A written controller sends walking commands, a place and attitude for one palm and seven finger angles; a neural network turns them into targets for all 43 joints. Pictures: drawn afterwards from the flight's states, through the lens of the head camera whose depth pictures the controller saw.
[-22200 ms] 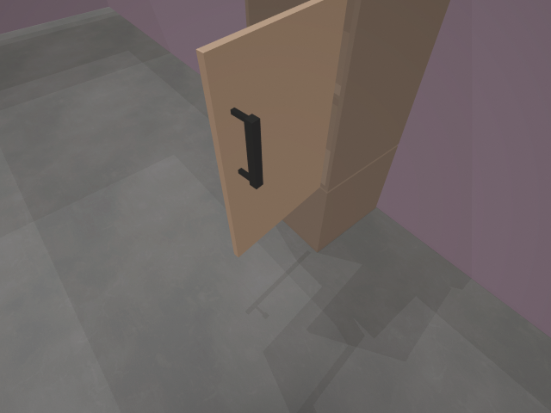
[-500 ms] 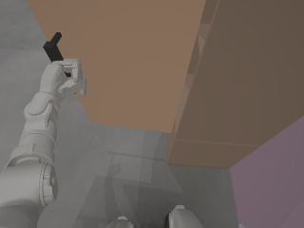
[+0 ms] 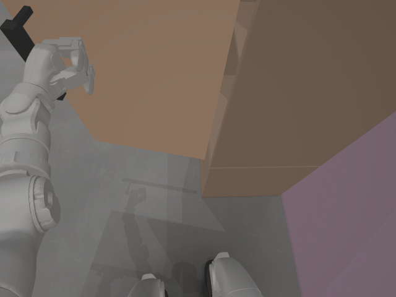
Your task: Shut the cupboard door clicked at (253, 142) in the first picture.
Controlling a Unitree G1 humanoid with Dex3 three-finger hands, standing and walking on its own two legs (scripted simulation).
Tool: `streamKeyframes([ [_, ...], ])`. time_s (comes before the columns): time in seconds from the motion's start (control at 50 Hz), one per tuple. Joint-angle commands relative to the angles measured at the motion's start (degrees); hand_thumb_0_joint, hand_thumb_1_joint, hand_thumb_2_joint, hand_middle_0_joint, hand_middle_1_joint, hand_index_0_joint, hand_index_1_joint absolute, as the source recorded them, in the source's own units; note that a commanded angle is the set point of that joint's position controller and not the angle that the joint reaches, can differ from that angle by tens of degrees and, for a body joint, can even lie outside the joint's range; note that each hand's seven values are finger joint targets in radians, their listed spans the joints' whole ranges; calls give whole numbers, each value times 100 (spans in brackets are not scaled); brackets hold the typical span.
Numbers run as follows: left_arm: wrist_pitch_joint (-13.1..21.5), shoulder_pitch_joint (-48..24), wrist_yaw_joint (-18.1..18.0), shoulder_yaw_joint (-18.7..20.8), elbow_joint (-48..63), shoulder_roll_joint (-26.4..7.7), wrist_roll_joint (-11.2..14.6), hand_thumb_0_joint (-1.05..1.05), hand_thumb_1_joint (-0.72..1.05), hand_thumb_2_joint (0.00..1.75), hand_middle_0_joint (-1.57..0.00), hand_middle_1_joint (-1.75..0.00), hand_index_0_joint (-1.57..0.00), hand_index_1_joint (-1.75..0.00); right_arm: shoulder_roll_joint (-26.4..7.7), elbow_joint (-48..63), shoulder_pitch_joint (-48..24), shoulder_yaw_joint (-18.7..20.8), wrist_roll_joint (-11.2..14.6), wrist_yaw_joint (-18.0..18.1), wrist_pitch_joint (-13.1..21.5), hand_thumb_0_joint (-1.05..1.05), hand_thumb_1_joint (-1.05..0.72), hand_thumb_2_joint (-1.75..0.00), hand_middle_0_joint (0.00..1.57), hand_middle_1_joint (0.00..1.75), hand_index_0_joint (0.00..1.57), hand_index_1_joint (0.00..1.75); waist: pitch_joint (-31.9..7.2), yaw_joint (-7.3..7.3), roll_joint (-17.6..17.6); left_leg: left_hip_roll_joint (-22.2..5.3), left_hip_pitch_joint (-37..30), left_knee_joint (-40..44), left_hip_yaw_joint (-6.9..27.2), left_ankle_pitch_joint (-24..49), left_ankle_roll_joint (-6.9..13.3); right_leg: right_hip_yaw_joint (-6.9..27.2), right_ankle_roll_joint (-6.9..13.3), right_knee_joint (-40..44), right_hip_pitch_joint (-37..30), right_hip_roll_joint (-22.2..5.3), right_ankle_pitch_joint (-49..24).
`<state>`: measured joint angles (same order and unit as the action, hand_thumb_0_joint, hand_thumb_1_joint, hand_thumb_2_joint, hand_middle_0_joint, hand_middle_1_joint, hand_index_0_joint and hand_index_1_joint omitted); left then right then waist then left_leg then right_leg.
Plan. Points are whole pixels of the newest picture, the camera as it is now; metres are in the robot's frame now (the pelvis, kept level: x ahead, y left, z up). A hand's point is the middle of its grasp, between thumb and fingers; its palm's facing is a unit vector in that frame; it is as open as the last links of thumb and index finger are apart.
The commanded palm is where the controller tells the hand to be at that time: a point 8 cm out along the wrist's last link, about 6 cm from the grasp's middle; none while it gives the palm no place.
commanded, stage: push the door shut along its arc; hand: left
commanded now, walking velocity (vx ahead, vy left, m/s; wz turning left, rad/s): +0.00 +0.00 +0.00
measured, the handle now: (44, 58) +0.57 +0.23 +0.10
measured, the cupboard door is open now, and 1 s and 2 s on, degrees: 78 58 58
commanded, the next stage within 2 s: pull the fist back off the door in 0.64 s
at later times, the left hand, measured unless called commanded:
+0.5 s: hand (98, 57) +0.55 +0.13 +0.11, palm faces -0.37 -0.93 -0.01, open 3.1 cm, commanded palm +0.57 +0.16 +0.10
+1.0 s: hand (122, 50) +0.59 +0.09 +0.09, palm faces +0.08 -0.99 -0.06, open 3.1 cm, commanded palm +0.56 +0.13 +0.10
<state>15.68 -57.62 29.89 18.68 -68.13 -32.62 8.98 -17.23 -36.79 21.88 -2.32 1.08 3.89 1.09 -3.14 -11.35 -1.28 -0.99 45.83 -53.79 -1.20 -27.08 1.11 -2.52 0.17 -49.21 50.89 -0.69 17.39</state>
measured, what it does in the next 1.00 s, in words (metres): stands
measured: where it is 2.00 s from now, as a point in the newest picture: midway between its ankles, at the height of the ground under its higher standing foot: outside the picture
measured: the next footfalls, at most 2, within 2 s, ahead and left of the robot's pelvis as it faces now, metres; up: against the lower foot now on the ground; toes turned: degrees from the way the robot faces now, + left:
none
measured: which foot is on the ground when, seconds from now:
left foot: down 0.00-1.00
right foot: down 0.00-1.00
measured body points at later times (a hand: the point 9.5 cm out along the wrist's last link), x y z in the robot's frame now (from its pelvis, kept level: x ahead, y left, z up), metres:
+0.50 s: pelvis +0.00 +0.00 -0.01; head +0.16 +0.01 +0.41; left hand +0.56 +0.18 +0.12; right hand +0.00 -0.27 -0.12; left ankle -0.02 +0.11 -0.68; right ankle +0.06 -0.12 -0.68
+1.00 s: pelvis +0.02 +0.00 -0.01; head +0.18 -0.01 +0.40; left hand +0.58 +0.14 +0.09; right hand -0.04 -0.24 -0.13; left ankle -0.02 +0.11 -0.68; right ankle +0.05 -0.12 -0.68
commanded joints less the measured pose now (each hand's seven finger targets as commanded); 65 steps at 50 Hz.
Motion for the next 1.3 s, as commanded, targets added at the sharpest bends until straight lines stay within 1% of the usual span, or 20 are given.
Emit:
streamKeyframes([
  [0.0, 347, -2729, 27, 294, 1417, -1499, 108, 0, 90, 90, -130, -150, -130, -150, -992, 369, 899, 402, -45, 50, 106, 0, -90, -90, 20, 30, 20, 30, -3279, 14, -660, 78, -1331, 552, 309, 2477, 17, 148, 124, 266, -2089, 167, -1886],
  [0.16, 148, -3044, 42, 80, 1047, -1295, 34, 0, 90, 90, -130, -150, -130, -150, -1020, 290, 977, 413, -71, 46, 45, 0, -90, -90, 20, 30, 20, 30, -2753, -228, -280, 52, -1101, 481, 306, 2262, 49, 88, 90, 300, -1723, 195, -1698],
  [0.22, 142, -3435, 48, -181, 966, -1077, -9, 0, 90, 90, -130, -150, -130, -150, -1008, 212, 979, 397, -82, 59, 66, 0, -90, -90, 20, 30, 20, 30, -2707, -335, -559, 50, -1264, 423, 376, 2282, 30, 51, 108, 258, -1363, 200, -1536],
  [0.3, 153, -3780, 91, -216, 1102, -1051, 12, 0, 90, 90, -130, -150, -130, -150, -1022, 131, 1035, 418, -123, 61, 102, 0, -90, -90, 20, 30, 20, 30, -3166, -386, -769, 35, -1633, 267, 438, 2685, 4, 22, 132, 150, -1216, 216, -1688],
  [0.32, 110, -3776, 119, -388, 918, -818, -3, 0, 90, 90, -130, -150, -130, -150, -1008, 89, 1016, 413, -125, 54, 113, 0, -90, -90, 20, 30, 20, 30, -3053, -457, -730, 29, -1610, 227, 448, 2612, 7, 0, 124, 147, -1031, 215, -1596],
  [0.4, 17, -4252, 101, -446, 719, -832, -38, 0, 90, 90, -130, -150, -130, -150, -1037, -3, 1049, 384, -137, 71, 126, 0, -90, -90, 20, 30, 20, 30, -2885, -597, -739, 20, -1452, 151, 483, 2423, 20, -28, 136, 102, -783, 235, -1388],
  [0.64, -161, -5092, -14, -643, 702, -677, -278, 0, 90, 90, -130, -150, -130, -150, -1054, -199, 1219, 406, -244, 7, 155, 0, -90, -90, 20, 30, 20, 30, -3488, -765, -1168, -15, -1712, -232, 615, 2833, -11, -134, 190, -198, -232, 260, -1425],
  [0.68, -217, -5111, -35, -703, 496, -528, -270, 0, 90, 90, -130, -150, -130, -150, -1042, -218, 1261, 380, -242, 7, 159, 0, -90, -90, 20, 30, 20, 30, -3299, -836, -1134, 2, -1679, -236, 622, 2884, 11, -194, 205, -215, -105, 294, -1382],
  [0.72, -302, -5294, -57, -542, 285, -850, -353, 0, 90, 90, -130, -150, -130, -150, -1068, -252, 1288, 373, -249, 9, 135, 0, -90, -90, 20, 30, 20, 30, -3173, -923, -847, 17, -1207, -304, 548, 2482, 49, -142, 178, -202, -274, 300, -1346],
  [0.74, -435, -5153, -1178, 818, 303, -1266, 38, 0, 90, 90, -130, -150, -130, -150, -879, 22, 1613, 257, -307, -95, 183, 0, -90, -90, 20, 30, 20, 30, -3241, -519, -1056, -24, -611, -163, 631, 2359, -21, -56, 147, -89, -643, 227, -1297],
  [0.76, -503, -4850, -1727, 526, 136, -935, -134, 0, 90, 90, -130, -150, -130, -150, -864, 57, 1603, 234, -331, -220, 195, 0, -90, -90, 20, 30, 20, 30, -3302, -570, -933, -25, -481, -99, 606, 2290, -39, -54, 116, -135, -823, 211, -1334],
  [0.8, -426, -4334, -2387, 639, 253, -627, -205, 0, 90, 90, -130, -150, -130, -150, -831, 162, 1734, 303, -446, -382, 172, 0, -90, -90, 20, 30, 20, 30, -3504, -487, -681, -31, -598, -57, 621, 2641, -74, -112, 79, -178, -1041, 189, -1632],
  [0.86, 156, -3885, -3481, 516, 1438, -260, -758, 0, 90, 90, -130, -150, -130, -150, -717, 327, 1855, 401, -653, -672, 148, 0, -90, -90, 20, 30, 20, 30, -4245, -186, -1186, -28, -1160, -192, 503, 3581, -150, -53, 79, -245, -1264, 191, -2386],
  [0.88, 376, -3811, -3666, 260, 1575, -84, -1014, 0, 90, 90, -130, -150, -130, -150, -711, 315, 1912, 426, -680, -736, 144, 0, -90, -90, 20, 30, 20, 30, -4339, -248, -1023, -59, -1335, -214, 587, 3798, -185, -99, 73, -305, -1221, 204, -2419],
  [0.9, 510, -3829, -3729, -14, 1625, 127, -1185, 0, 90, 90, -130, -150, -130, -150, -714, 244, 1912, 470, -688, -803, 112, 0, -90, -90, 20, 30, 20, 30, -4186, -304, -1086, -71, -1411, -156, 538, 3704, -188, -71, 66, -200, -1164, 211, -2386],
  [0.94, 607, -3904, -3659, -31, 1621, 30, -1281, 0, 90, 90, -130, -150, -130, -150, -778, 178, 1983, 559, -643, -813, 1, 0, -90, -90, 20, 30, 20, 30, -4039, -401, -678, -36, -1304, 36, 438, 3258, -108, -6, 58, -9, -1608, 225, -2415],
  [1.02, 538, -4104, -3308, 217, 1636, -237, -933, 0, 90, 90, -130, -150, -130, -150, -736, 183, 1855, 572, -463, -647, -99, 0, -90, -90, 20, 30, 20, 30, -4095, -321, -428, 114, -1015, 413, 221, 2600, -26, 156, 28, 293, -2636, 222, -2639],
  [1.08, 717, -3527, -3334, 700, 1678, -649, -792, 0, 90, 90, -130, -150, -130, -150, -670, 252, 1726, 528, -425, -571, -60, 0, -90, -90, 20, 30, 20, 30, -3788, 5, -525, 154, -915, 581, 101, 2513, -24, 190, 58, 368, -2979, 229, -2713],
  [1.2, 891, -1687, -3293, 189, 784, 192, -966, 0, 90, 90, -130, -150, -130, -150, -620, 330, 1493, 541, -391, -651, -62, 0, -90, -90, 20, 30, 20, 30, -2562, 114, 68, 142, -561, 855, -61, 2094, -15, 155, 50, 568, -2814, 198, -2380],
  [1.28, 726, -1332, -2975, -271, 956, 932, -577, 0, 90, 90, -130, -150, -130, -150, -653, 467, 1276, 609, -246, -646, -130, 0, -90, -90, 20, 30, 20, 30, -2315, 141, 265, 177, -792, 1028, -116, 1880, -14, 139, 66, 780, -2814, 210, -2132],
])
